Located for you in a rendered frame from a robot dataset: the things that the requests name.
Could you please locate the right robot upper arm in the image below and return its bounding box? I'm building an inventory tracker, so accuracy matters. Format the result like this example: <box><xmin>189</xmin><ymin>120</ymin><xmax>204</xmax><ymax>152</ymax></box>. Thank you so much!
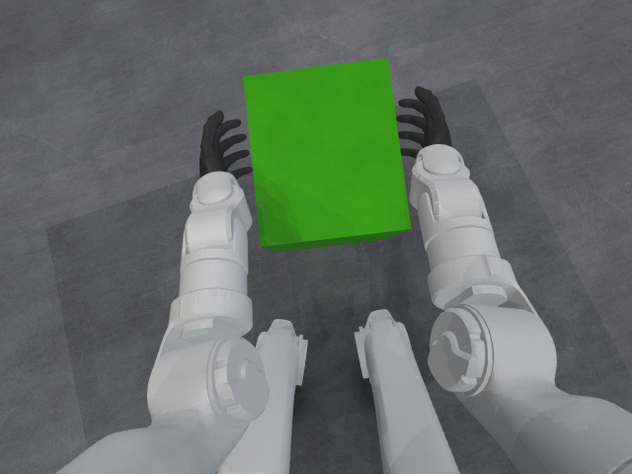
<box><xmin>428</xmin><ymin>304</ymin><xmax>632</xmax><ymax>474</ymax></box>

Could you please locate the left robot thigh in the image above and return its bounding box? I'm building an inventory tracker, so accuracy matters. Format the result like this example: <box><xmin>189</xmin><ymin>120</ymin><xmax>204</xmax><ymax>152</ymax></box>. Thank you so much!
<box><xmin>216</xmin><ymin>328</ymin><xmax>308</xmax><ymax>474</ymax></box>

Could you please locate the left robot upper arm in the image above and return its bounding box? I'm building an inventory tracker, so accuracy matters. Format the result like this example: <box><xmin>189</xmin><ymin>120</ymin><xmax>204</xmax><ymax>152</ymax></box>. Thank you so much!
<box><xmin>55</xmin><ymin>335</ymin><xmax>270</xmax><ymax>474</ymax></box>

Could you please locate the robot right hand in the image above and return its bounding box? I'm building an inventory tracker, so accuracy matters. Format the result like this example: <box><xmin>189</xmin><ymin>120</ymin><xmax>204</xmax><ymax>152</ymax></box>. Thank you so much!
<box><xmin>396</xmin><ymin>86</ymin><xmax>452</xmax><ymax>159</ymax></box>

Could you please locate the robot left hand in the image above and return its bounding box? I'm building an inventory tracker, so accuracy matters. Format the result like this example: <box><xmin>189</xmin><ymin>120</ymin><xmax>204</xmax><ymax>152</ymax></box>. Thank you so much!
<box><xmin>199</xmin><ymin>111</ymin><xmax>253</xmax><ymax>180</ymax></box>

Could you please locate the left robot forearm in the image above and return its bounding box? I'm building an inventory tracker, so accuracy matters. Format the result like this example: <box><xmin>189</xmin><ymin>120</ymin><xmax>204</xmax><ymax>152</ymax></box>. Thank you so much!
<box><xmin>147</xmin><ymin>171</ymin><xmax>253</xmax><ymax>413</ymax></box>

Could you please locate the right robot forearm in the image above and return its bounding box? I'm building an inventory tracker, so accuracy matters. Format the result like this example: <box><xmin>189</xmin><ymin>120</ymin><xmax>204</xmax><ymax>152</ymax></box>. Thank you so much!
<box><xmin>409</xmin><ymin>144</ymin><xmax>557</xmax><ymax>357</ymax></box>

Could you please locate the right robot shin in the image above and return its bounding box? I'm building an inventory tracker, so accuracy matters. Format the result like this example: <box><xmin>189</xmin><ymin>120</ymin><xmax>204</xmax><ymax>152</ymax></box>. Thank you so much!
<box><xmin>364</xmin><ymin>309</ymin><xmax>411</xmax><ymax>345</ymax></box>

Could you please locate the carton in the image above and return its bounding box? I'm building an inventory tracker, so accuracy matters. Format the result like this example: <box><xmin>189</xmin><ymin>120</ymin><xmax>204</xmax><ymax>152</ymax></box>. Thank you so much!
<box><xmin>243</xmin><ymin>58</ymin><xmax>412</xmax><ymax>252</ymax></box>

